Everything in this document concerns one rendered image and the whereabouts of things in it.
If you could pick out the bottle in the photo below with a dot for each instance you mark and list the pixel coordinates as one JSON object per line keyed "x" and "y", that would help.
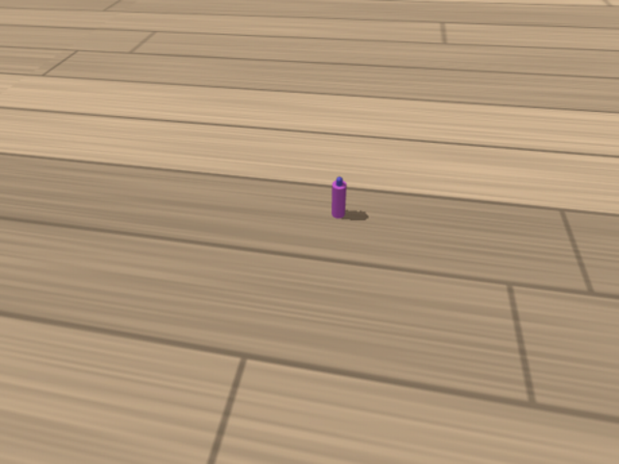
{"x": 338, "y": 198}

